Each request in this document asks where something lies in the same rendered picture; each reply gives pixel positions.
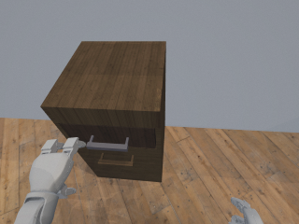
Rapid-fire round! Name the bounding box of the left robot hand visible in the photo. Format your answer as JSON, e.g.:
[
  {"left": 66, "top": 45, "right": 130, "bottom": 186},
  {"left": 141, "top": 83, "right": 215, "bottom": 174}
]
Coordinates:
[{"left": 29, "top": 137, "right": 86, "bottom": 199}]

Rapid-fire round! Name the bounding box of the right robot hand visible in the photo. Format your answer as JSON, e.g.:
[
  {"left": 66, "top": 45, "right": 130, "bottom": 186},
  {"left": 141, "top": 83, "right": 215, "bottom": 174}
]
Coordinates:
[{"left": 228, "top": 197, "right": 263, "bottom": 224}]

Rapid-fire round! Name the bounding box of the handle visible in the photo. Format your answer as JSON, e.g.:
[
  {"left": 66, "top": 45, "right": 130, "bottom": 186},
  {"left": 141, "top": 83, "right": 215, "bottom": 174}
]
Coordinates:
[
  {"left": 86, "top": 135, "right": 129, "bottom": 152},
  {"left": 98, "top": 159, "right": 134, "bottom": 168}
]

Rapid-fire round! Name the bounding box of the drawer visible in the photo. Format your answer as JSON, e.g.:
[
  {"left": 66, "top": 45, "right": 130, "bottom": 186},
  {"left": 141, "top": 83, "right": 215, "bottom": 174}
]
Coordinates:
[{"left": 60, "top": 123, "right": 156, "bottom": 148}]

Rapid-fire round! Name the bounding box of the robot left forearm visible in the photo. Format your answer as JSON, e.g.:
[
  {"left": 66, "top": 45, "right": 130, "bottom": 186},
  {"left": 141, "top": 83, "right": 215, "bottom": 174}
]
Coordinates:
[{"left": 14, "top": 190, "right": 59, "bottom": 224}]

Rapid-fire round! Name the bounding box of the cabinet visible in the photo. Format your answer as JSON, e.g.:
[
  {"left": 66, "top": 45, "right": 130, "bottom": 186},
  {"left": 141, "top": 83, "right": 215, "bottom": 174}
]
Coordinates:
[{"left": 40, "top": 41, "right": 166, "bottom": 183}]

